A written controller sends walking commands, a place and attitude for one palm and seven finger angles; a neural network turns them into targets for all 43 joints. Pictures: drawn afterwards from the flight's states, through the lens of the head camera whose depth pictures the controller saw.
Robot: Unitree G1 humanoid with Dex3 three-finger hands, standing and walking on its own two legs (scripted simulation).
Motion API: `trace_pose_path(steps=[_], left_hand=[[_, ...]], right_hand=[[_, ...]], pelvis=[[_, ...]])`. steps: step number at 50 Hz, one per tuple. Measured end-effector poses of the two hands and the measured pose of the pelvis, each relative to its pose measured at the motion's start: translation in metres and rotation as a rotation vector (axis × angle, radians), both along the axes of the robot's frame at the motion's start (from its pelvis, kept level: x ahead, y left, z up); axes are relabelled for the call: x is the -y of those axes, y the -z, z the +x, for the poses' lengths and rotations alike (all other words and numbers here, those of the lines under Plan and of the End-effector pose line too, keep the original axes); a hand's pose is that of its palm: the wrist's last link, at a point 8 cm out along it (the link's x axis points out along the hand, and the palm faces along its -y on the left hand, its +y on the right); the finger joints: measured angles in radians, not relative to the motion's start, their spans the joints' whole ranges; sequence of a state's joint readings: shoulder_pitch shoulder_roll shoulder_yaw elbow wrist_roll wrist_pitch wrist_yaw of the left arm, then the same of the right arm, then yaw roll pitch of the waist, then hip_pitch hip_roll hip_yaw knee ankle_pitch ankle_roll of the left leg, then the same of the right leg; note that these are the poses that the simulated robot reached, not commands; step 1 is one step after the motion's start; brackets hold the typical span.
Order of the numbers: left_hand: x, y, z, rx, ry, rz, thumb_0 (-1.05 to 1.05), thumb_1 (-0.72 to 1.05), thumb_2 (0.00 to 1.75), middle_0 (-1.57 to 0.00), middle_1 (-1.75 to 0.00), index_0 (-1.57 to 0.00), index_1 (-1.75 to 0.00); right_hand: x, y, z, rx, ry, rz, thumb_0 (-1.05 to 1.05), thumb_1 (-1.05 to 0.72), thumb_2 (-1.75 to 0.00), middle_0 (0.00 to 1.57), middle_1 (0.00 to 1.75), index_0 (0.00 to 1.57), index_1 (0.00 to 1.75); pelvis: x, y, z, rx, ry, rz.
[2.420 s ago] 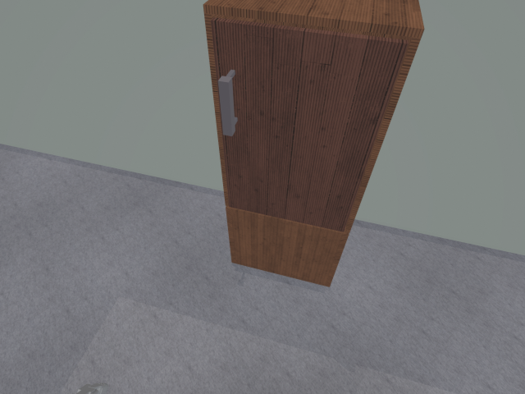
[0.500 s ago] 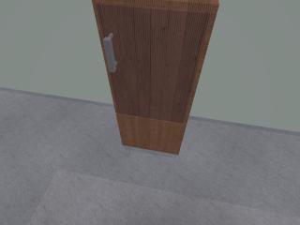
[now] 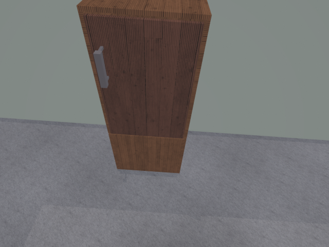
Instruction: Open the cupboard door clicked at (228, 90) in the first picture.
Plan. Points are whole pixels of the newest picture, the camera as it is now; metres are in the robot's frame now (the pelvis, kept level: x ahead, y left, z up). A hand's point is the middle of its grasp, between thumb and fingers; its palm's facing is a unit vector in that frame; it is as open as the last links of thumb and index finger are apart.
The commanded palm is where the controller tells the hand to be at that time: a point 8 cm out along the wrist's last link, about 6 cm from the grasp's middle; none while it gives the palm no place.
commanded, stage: take the last steps up to it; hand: left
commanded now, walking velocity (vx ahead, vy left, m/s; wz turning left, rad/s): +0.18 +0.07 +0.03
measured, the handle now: (103, 67) +0.69 +0.28 +0.06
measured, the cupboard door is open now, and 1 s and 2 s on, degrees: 0 0 0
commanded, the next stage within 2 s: come to a stop and stand still in 0.28 s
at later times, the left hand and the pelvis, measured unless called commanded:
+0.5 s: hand out of the picture +0.01 +0.18 -0.19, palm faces +0.12 -0.98 -0.13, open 7.4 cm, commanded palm none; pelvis +0.09 +0.04 -0.02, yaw +2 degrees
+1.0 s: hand out of the picture +0.13 +0.21 -0.16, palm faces +0.03 -0.96 -0.27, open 7.4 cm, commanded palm none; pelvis +0.07 +0.01 -0.01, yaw -1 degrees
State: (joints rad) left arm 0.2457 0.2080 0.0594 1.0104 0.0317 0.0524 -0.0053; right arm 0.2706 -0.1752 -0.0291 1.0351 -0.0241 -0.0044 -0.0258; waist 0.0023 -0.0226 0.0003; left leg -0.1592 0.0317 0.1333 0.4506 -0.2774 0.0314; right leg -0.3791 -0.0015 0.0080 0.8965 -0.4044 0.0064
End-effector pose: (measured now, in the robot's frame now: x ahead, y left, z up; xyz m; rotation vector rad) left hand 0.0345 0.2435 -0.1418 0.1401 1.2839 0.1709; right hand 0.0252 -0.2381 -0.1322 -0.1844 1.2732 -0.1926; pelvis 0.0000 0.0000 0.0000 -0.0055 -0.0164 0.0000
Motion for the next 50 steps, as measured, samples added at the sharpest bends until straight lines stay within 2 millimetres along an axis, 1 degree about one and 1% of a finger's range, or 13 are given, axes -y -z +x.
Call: trace_pose_path(steps=[4, 8, 12, 15, 18, 23, 27, 31, 34, 39, 43, 46, 50], left_hand=[[0.008, -0.004, 0.007, -0.007, 0.030, 0.006, 0.01, 0.91, 0.89, -0.20, -0.29, -0.20, -0.30], [0.022, 0.001, 0.011, -0.001, 0.028, 0.013, 0.01, 0.91, 0.89, -0.20, -0.29, -0.20, -0.30], [0.031, -0.004, -0.003, -0.020, -0.037, 0.000, 0.01, 0.91, 0.89, -0.20, -0.30, -0.20, -0.30], [0.034, -0.004, -0.020, -0.086, -0.069, -0.014, 0.01, 0.91, 0.89, -0.20, -0.30, -0.20, -0.30], [0.033, -0.002, -0.034, -0.161, -0.089, -0.037, 0.01, 0.91, 0.89, -0.20, -0.30, -0.20, -0.30], [0.019, 0.011, -0.040, -0.260, -0.118, -0.077, 0.01, 0.91, 0.89, -0.20, -0.30, -0.20, -0.30], [-0.002, 0.030, -0.024, -0.297, -0.122, -0.088, 0.01, 0.90, 0.89, -0.20, -0.30, -0.20, -0.30], [-0.021, 0.027, 0.008, -0.261, -0.079, -0.064, 0.01, 0.91, 0.89, -0.20, -0.30, -0.20, -0.30], [-0.033, 0.020, 0.036, -0.204, -0.041, -0.042, 0.01, 0.91, 0.89, -0.20, -0.29, -0.20, -0.30], [-0.045, 0.010, 0.079, -0.090, 0.007, 0.006, 0.01, 0.91, 0.89, -0.20, -0.29, -0.20, -0.30], [-0.041, 0.000, 0.101, 0.004, 0.027, 0.043, 0.00, 0.91, 0.89, -0.20, -0.29, -0.20, -0.30], [-0.030, -0.004, 0.102, 0.058, 0.036, 0.074, 0.00, 0.91, 0.89, -0.20, -0.29, -0.20, -0.30], [-0.009, -0.011, 0.084, 0.040, 0.028, 0.073, 0.00, 0.91, 0.89, -0.20, -0.29, -0.20, -0.30]], right_hand=[[-0.005, 0.009, -0.017, -0.046, 0.033, 0.043, 0.00, -0.90, -0.90, 0.20, 0.30, 0.20, 0.30], [-0.005, 0.026, -0.036, -0.129, 0.060, 0.085, 0.00, -0.90, -0.90, 0.20, 0.30, 0.20, 0.30], [-0.005, 0.024, -0.034, -0.203, 0.037, 0.099, 0.01, -0.91, -0.90, 0.20, 0.30, 0.20, 0.30], [-0.006, 0.018, -0.013, -0.188, 0.027, 0.091, 0.01, -0.91, -0.90, 0.20, 0.30, 0.20, 0.30], [-0.011, 0.013, 0.016, -0.149, 0.017, 0.078, 0.01, -0.91, -0.90, 0.20, 0.29, 0.20, 0.30], [-0.031, 0.011, 0.075, -0.077, -0.022, 0.042, 0.01, -0.91, -0.90, 0.19, 0.29, 0.20, 0.30], [-0.052, 0.016, 0.113, -0.020, -0.037, 0.000, 0.01, -0.92, -0.90, 0.20, 0.29, 0.20, 0.30], [-0.063, 0.006, 0.135, 0.020, -0.028, -0.015, 0.00, -0.93, -0.90, 0.20, 0.30, 0.20, 0.30], [-0.065, 0.002, 0.143, 0.046, -0.019, -0.012, 0.00, -0.93, -0.90, 0.20, 0.30, 0.20, 0.30], [-0.056, 0.002, 0.136, 0.067, 0.009, 0.000, 0.00, -0.92, -0.90, 0.20, 0.30, 0.20, 0.30], [-0.040, 0.011, 0.119, 0.057, 0.029, 0.020, 0.00, -0.91, -0.90, 0.20, 0.30, 0.21, 0.30], [-0.024, 0.025, 0.103, 0.037, 0.044, 0.045, 0.00, -0.91, -0.90, 0.20, 0.30, 0.20, 0.30], [-0.010, 0.028, 0.080, -0.020, 0.060, 0.068, 0.00, -0.91, -0.90, 0.20, 0.30, 0.20, 0.30]], pelvis=[[0.003, 0.000, 0.008, -0.002, 0.014, 0.007], [0.011, 0.009, 0.018, 0.003, 0.011, 0.014], [0.010, 0.004, 0.034, 0.006, -0.010, 0.006], [0.005, 0.000, 0.046, 0.007, -0.016, 0.007], [-0.003, -0.001, 0.058, 0.006, -0.026, 0.002], [-0.026, 0.007, 0.084, 0.005, -0.036, -0.015], [-0.045, 0.020, 0.101, 0.011, -0.025, -0.009], [-0.052, 0.012, 0.105, 0.007, -0.001, -0.002], [-0.054, 0.007, 0.100, 0.000, 0.012, -0.008], [-0.048, 0.005, 0.089, -0.003, 0.026, -0.008], [-0.037, 0.007, 0.080, 0.002, 0.023, -0.005], [-0.023, 0.015, 0.075, 0.002, 0.019, 0.017], [-0.012, 0.009, 0.071, 0.004, 0.010, 0.012]])
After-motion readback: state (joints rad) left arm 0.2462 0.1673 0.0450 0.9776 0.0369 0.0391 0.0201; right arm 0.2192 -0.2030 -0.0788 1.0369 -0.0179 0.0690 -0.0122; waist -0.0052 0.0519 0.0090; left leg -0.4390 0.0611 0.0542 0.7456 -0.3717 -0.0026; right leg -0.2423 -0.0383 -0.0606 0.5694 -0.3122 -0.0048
